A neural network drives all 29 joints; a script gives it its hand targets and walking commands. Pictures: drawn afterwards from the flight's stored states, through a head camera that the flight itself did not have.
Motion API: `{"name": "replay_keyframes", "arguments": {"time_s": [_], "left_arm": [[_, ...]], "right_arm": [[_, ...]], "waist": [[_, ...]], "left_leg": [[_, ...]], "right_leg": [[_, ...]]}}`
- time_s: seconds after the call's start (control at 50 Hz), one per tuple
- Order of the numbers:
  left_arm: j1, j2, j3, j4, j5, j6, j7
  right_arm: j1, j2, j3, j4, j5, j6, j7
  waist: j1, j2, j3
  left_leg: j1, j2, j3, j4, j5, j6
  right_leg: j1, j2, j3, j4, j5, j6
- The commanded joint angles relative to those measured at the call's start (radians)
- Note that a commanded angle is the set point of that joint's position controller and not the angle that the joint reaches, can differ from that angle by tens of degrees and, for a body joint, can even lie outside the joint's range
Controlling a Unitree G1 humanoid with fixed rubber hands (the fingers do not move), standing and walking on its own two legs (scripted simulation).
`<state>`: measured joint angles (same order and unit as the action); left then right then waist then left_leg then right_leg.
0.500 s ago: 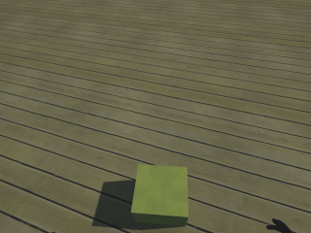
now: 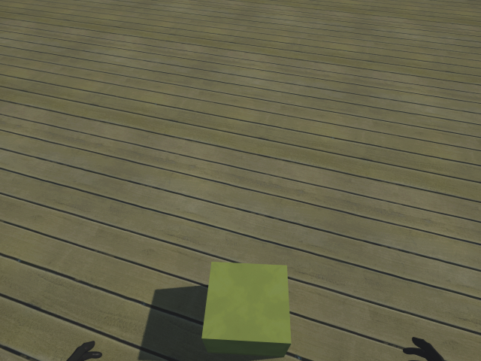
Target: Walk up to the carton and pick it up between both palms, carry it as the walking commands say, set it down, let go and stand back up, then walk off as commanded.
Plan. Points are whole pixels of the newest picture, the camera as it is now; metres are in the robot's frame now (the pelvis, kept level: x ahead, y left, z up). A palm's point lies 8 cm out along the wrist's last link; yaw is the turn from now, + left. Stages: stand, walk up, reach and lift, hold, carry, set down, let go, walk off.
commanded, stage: walk up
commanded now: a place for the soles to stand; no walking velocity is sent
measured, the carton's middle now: (247, 309) +0.41 +0.00 -0.67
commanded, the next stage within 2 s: none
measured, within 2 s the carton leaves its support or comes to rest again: neither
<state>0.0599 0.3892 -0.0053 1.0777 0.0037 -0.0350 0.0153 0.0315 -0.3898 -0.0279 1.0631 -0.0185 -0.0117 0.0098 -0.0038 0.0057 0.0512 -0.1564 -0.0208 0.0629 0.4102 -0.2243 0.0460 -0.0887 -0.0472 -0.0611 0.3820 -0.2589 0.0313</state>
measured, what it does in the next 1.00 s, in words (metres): steps on the spot: right foot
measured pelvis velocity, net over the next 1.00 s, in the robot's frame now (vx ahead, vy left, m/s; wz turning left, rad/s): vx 0.00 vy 0.06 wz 0.01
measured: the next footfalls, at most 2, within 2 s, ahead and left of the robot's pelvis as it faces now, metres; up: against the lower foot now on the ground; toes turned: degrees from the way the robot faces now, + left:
right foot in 0.96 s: +0.05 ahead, -0.06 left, +0.00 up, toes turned +4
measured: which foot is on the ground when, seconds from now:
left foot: down 0.00-1.00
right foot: down 0.00-0.70, up 0.72-0.94, down 0.96-1.00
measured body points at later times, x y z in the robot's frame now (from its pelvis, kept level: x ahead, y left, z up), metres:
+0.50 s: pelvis +0.01 +0.01 +0.00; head +0.02 +0.01 +0.45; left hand +0.10 +0.33 -0.12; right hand +0.13 -0.30 -0.12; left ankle +0.00 +0.09 -0.74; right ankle -0.03 -0.13 -0.74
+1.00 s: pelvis +0.00 +0.06 -0.02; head +0.03 +0.05 +0.43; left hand +0.05 +0.40 -0.13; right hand +0.14 -0.25 -0.14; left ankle +0.01 +0.13 -0.74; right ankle +0.01 -0.06 -0.74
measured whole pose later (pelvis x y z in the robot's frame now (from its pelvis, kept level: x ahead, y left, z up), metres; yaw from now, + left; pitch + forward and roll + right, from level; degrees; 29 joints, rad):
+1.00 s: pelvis +0.00 +0.06 -0.02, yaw +1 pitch -4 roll -1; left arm 0.22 0.40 0.04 0.97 0.03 -0.02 0.03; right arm 0.09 -0.40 -0.06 0.88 -0.01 0.02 0.02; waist 0.00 0.05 0.13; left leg -0.26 -0.02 0.09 0.67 -0.35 0.06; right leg -0.25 -0.01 -0.04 0.64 -0.31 -0.01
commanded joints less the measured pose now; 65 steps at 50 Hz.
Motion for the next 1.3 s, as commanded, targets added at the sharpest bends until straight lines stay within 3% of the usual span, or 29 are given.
{"name": "replay_keyframes", "arguments": {"time_s": [0.0, 0.12, 0.18, 0.4, 0.42, 0.48, 0.54, 0.56, 0.6, 0.62, 0.64, 0.66, 0.7, 0.72, 0.74, 0.8, 0.84, 0.88, 0.9, 0.92, 0.94, 0.96, 1.0, 1.02, 1.06, 1.12, 1.2, 1.26, 1.28], "left_arm": [[-0.014, 0.206, 0.038, -0.025, 0.002, -0.013, 0.005], [0.001, 0.198, 0.034, -0.020, 0.006, -0.009, 0.005], [-0.006, 0.199, 0.038, -0.023, 0.011, -0.007, 0.004], [0.017, 0.192, 0.033, -0.025, 0.012, -0.008, 0.010], [0.088, 0.278, 0.068, -0.007, 0.000, -0.017, 0.042], [0.181, 0.328, 0.100, -0.024, 0.011, -0.016, 0.062], [0.097, 0.348, 0.120, -0.094, 0.028, -0.019, 0.077], [0.092, 0.340, 0.132, -0.116, 0.030, -0.021, 0.077], [0.045, 0.330, 0.122, -0.144, 0.029, -0.020, 0.076], [0.058, 0.290, 0.108, -0.147, 0.026, -0.016, 0.070], [0.082, 0.230, 0.095, -0.157, 0.018, -0.016, 0.067], [0.055, 0.183, 0.078, -0.178, 0.016, -0.002, 0.058], [0.090, 0.235, 0.088, -0.169, 0.009, 0.016, 0.053], [0.110, 0.245, 0.089, -0.161, 0.001, 0.013, 0.049], [0.145, 0.230, 0.083, -0.149, 0.005, 0.011, 0.042], [0.172, 0.233, 0.082, -0.158, 0.007, 0.018, 0.036], [0.219, 0.223, 0.091, -0.139, 0.005, 0.010, 0.032], [0.237, 0.214, 0.096, -0.148, 0.016, -0.002, 0.028], [0.197, 0.235, 0.098, -0.143, 0.025, -0.005, 0.026], [0.156, 0.279, 0.099, -0.170, 0.032, -0.009, 0.024], [0.072, 0.297, 0.098, -0.191, 0.028, -0.014, 0.021], [0.030, 0.312, 0.093, -0.199, 0.020, -0.012, 0.013], [0.031, 0.209, 0.064, -0.192, 0.012, -0.004, 0.004], [0.064, 0.184, 0.057, -0.179, -0.001, -0.002, -0.001], [0.105, 0.207, 0.064, -0.146, -0.003, 0.005, 0.001], [0.064, 0.202, 0.063, -0.150, -0.002, 0.012, -0.006], [0.068, 0.195, 0.051, -0.129, -0.005, 0.008, -0.004], [0.033, 0.199, 0.041, -0.110, 0.001, 0.012, -0.004], [0.036, 0.203, 0.043, -0.102, -0.005, 0.013, -0.003]], "right_arm": [[-0.076, -0.183, -0.041, -0.049, -0.001, -0.005, -0.004], [-0.073, -0.179, -0.038, -0.049, -0.003, -0.003, 0.001], [-0.065, -0.182, -0.043, -0.053, -0.006, -0.001, 0.001], [-0.028, -0.183, -0.041, -0.062, -0.001, 0.001, -0.004], [-0.032, -0.249, -0.079, -0.094, -0.038, 0.035, 0.015], [-0.036, -0.204, -0.088, -0.156, -0.035, 0.056, 0.036], [-0.030, -0.165, -0.088, -0.199, -0.050, 0.072, 0.060], [-0.032, -0.189, -0.097, -0.208, -0.047, 0.075, 0.069], [0.017, -0.195, -0.105, -0.200, -0.037, 0.066, 0.078], [0.070, -0.214, -0.114, -0.195, -0.045, 0.054, 0.078], [0.085, -0.283, -0.135, -0.206, -0.061, 0.050, 0.072], [0.082, -0.294, -0.124, -0.206, -0.038, 0.039, 0.058], [0.082, -0.291, -0.124, -0.205, -0.016, 0.033, 0.037], [0.062, -0.245, -0.115, -0.223, -0.018, 0.034, 0.028], [0.067, -0.245, -0.113, -0.232, -0.015, 0.030, 0.022], [0.066, -0.261, -0.112, -0.247, -0.006, 0.021, 0.002], [0.012, -0.228, -0.098, -0.266, -0.008, 0.020, 0.004], [-0.008, -0.213, -0.081, -0.264, 0.008, 0.018, 0.002], [0.011, -0.185, -0.065, -0.258, 0.013, 0.017, 0.003], [0.049, -0.161, -0.058, -0.251, 0.023, 0.016, 0.002], [0.046, -0.150, -0.055, -0.237, 0.029, 0.020, 0.003], [0.082, -0.176, -0.069, -0.207, 0.026, 0.030, -0.004], [0.094, -0.192, -0.069, -0.183, 0.003, 0.011, -0.005], [0.014, -0.219, -0.066, -0.187, -0.003, -0.005, -0.001], [-0.013, -0.230, -0.062, -0.179, 0.009, -0.012, -0.002], [0.015, -0.214, -0.053, -0.162, 0.005, -0.021, -0.009], [-0.017, -0.200, -0.050, -0.148, 0.005, -0.018, -0.011], [0.003, -0.196, -0.049, -0.133, 0.009, -0.020, -0.015], [-0.013, -0.202, -0.053, -0.119, 0.007, -0.017, -0.012]], "waist": [[0.005, 0.025, -0.067], [0.006, 0.039, -0.054], [0.001, -0.006, -0.068], [0.002, 0.030, -0.108], [0.016, 0.093, -0.053], [0.040, -0.052, -0.053], [0.034, -0.182, 0.013], [0.035, -0.189, 0.011], [-0.019, -0.128, 0.009], [-0.047, -0.037, -0.062], [-0.056, 0.194, -0.083], [-0.066, 0.244, -0.094], [-0.050, 0.146, -0.079], [-0.019, 0.082, -0.046], [-0.023, 0.108, -0.073], [-0.026, 0.056, -0.062], [0.006, 0.095, -0.064], [0.046, 0.005, -0.070], [0.040, -0.020, 0.004], [0.004, -0.157, -0.030], [-0.013, -0.176, 0.005], [-0.032, -0.160, -0.011], [-0.050, -0.041, -0.005], [-0.001, 0.009, 0.020], [0.023, -0.039, -0.027], [0.011, 0.016, -0.040], [0.012, 0.083, -0.084], [-0.004, 0.039, -0.094], [0.006, 0.097, -0.088]], "left_leg": [[0.058, 0.164, -0.136, -0.092, 0.186, 0.007], [0.027, 0.164, -0.162, -0.121, 0.109, 0.007], [0.059, 0.165, -0.151, -0.108, 0.141, 0.011], [0.080, 0.155, -0.139, -0.082, 0.275, 0.001], [0.001, 0.115, -0.097, 0.002, 0.298, 0.023], [-0.133, 0.084, -0.082, 0.130, 0.225, -0.010], [-0.282, 0.067, -0.116, 0.342, -0.258, -0.017], [-0.293, 0.073, -0.136, 0.363, -0.282, -0.010], [-0.200, 0.072, -0.105, 0.190, -0.176, 0.003], [-0.056, 0.070, -0.116, 0.058, 0.042, 0.030], [0.033, 0.193, -0.297, -0.050, 0.221, 0.088], [0.115, 0.291, -0.453, -0.076, 0.377, 0.173], [0.022, 0.319, -0.387, -0.040, 0.298, 0.224], [0.054, 0.282, -0.340, -0.026, 0.261, 0.191], [0.074, 0.277, -0.334, -0.026, 0.214, 0.164], [0.013, 0.316, -0.372, -0.046, 0.216, 0.168], [-0.053, 0.330, -0.300, -0.020, 0.248, 0.170], [-0.167, 0.279, -0.215, 0.074, 0.174, 0.121], [-0.193, 0.228, -0.184, 0.115, 0.173, 0.070], [-0.181, 0.133, -0.126, 0.183, 0.048, 0.007], [-0.127, 0.041, -0.061, 0.240, -0.144, -0.040], [-0.003, 0.036, -0.094, 0.242, -0.218, -0.047], [0.104, 0.100, -0.147, 0.001, -0.134, -0.021], [0.043, 0.163, -0.246, -0.072, -0.059, 0.008], [-0.043, 0.256, -0.276, -0.067, 0.004, 0.082], [-0.035, 0.231, -0.230, -0.098, 0.119, 0.010], [0.035, 0.181, -0.132, -0.067, 0.246, -0.032], [0.083, 0.180, -0.130, -0.082, 0.295, -0.054], [0.098, 0.187, -0.118, -0.075, 0.355, -0.051]], "right_leg": [[-0.022, -0.093, 0.061, -0.074, 0.174, -0.044], [-0.023, -0.087, 0.055, -0.058, 0.138, -0.046], [-0.044, -0.090, 0.053, -0.050, 0.169, -0.047], [-0.009, -0.099, 0.059, -0.062, 0.241, -0.048], [-0.011, -0.124, 0.048, -0.026, 0.267, -0.059], [0.079, -0.239, 0.169, -0.021, 0.335, -0.153], [0.018, -0.402, 0.267, 0.014, 0.429, -0.285], [0.006, -0.415, 0.269, 0.015, 0.385, -0.283], [-0.077, -0.333, 0.165, 0.107, 0.324, -0.217], [-0.125, -0.215, 0.051, 0.224, 0.259, -0.138], [-0.240, -0.064, -0.061, 0.424, 0.105, -0.059], [-0.378, 0.059, -0.009, 0.531, -0.390, -0.034], [-0.325, -0.006, 0.087, 0.603, -0.428, -0.049], [-0.335, 0.004, 0.091, 0.558, -0.386, -0.053], [-0.346, -0.017, 0.092, 0.525, -0.331, -0.047], [-0.302, -0.014, 0.119, 0.512, -0.251, -0.034], [-0.180, -0.024, 0.086, 0.380, -0.203, -0.037], [-0.008, -0.010, 0.058, 0.164, -0.015, -0.058], [-0.022, -0.029, 0.132, 0.056, 0.073, -0.083], [-0.053, -0.158, 0.341, -0.037, 0.118, -0.138], [-0.154, -0.271, 0.441, -0.080, 0.184, -0.202], [-0.266, -0.287, 0.399, -0.008, 0.169, -0.259], [-0.338, -0.161, 0.263, 0.035, 0.013, -0.141], [-0.292, -0.065, 0.193, 0.077, 0.025, -0.082], [-0.152, -0.016, 0.123, 0.146, 0.020, -0.065], [-0.092, -0.037, 0.124, 0.109, 0.081, -0.077], [-0.078, -0.067, 0.136, 0.053, 0.247, -0.080], [-0.089, -0.066, 0.117, 0.035, 0.249, -0.073], [-0.103, -0.060, 0.116, 0.037, 0.262, -0.066]]}}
